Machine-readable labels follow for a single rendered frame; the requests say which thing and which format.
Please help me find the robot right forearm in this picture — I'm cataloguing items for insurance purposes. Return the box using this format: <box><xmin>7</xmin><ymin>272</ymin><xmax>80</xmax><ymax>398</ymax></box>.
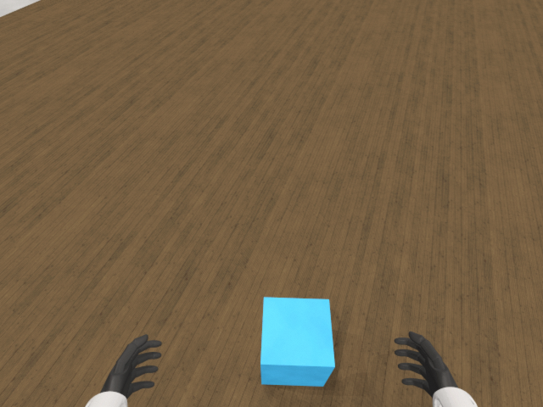
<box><xmin>433</xmin><ymin>387</ymin><xmax>478</xmax><ymax>407</ymax></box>

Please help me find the left robot hand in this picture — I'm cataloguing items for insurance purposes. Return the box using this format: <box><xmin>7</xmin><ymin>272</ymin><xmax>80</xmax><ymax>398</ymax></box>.
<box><xmin>100</xmin><ymin>334</ymin><xmax>162</xmax><ymax>399</ymax></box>

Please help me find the right robot hand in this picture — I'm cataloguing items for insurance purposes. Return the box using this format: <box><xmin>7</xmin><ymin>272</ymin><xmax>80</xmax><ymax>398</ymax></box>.
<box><xmin>395</xmin><ymin>332</ymin><xmax>458</xmax><ymax>398</ymax></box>

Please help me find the carton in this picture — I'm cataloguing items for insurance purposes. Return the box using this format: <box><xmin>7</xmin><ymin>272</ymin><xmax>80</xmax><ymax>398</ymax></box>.
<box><xmin>260</xmin><ymin>297</ymin><xmax>335</xmax><ymax>387</ymax></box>

